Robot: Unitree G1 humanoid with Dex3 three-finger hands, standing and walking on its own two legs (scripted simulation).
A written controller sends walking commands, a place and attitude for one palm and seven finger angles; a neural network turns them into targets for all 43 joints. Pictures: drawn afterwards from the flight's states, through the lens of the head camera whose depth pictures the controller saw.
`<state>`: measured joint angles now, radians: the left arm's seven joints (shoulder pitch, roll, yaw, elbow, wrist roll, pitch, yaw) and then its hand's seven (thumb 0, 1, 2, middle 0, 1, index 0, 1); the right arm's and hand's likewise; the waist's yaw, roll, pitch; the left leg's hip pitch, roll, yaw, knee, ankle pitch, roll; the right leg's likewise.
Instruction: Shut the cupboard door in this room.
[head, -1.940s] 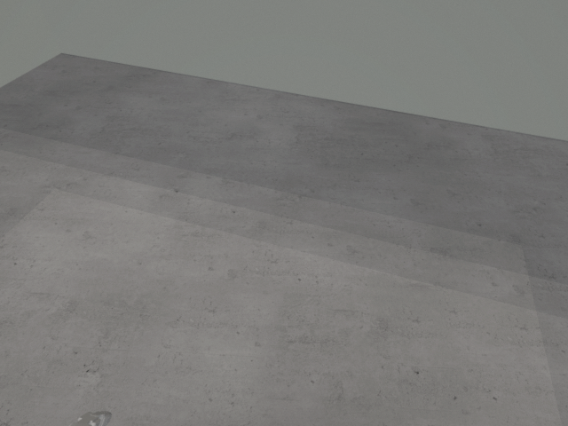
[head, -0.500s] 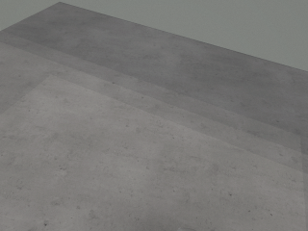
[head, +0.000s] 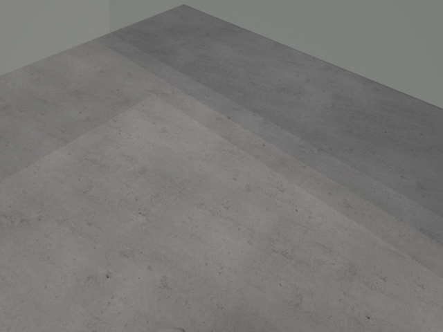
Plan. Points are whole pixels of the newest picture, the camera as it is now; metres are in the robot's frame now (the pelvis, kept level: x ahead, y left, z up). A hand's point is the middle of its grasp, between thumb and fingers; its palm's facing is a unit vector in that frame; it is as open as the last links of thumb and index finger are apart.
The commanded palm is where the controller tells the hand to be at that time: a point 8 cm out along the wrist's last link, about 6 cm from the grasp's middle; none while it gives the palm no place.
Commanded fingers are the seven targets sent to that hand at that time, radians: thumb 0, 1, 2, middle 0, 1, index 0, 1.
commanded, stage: turn or walk to find it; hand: left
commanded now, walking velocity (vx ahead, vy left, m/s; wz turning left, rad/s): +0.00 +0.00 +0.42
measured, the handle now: out of the picture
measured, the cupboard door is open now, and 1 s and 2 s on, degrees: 80 80 80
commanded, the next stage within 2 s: none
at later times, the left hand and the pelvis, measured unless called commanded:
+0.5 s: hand out of the picture +0.03 +0.22 -0.15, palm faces +0.22 -0.93 -0.29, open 7.4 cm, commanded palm none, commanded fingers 0.00 0.90 0.90 -0.20 -0.30 -0.20 -0.30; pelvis -0.02 +0.00 -0.01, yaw +12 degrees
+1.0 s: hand out of the picture -0.10 +0.24 -0.18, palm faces +0.45 -0.87 -0.22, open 7.4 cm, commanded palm none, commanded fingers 0.00 0.90 0.90 -0.20 -0.30 -0.20 -0.30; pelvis -0.05 +0.03 +0.00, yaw +25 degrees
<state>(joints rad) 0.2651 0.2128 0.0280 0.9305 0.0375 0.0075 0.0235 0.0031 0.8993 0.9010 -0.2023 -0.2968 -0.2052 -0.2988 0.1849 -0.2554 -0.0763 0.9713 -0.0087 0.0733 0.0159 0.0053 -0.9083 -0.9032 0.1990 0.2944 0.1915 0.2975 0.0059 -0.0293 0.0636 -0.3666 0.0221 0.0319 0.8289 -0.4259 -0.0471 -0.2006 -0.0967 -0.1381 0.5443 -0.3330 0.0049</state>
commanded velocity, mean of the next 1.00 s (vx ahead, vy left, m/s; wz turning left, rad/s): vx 0.00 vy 0.00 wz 0.42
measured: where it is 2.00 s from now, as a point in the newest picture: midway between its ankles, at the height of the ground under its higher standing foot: outside the picture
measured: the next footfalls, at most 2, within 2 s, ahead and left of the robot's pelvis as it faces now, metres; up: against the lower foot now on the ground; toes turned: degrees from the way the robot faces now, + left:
left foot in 0.06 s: +0.02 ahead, +0.13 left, +0.00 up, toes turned +6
right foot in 0.46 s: +0.05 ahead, -0.10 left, +0.00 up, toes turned +7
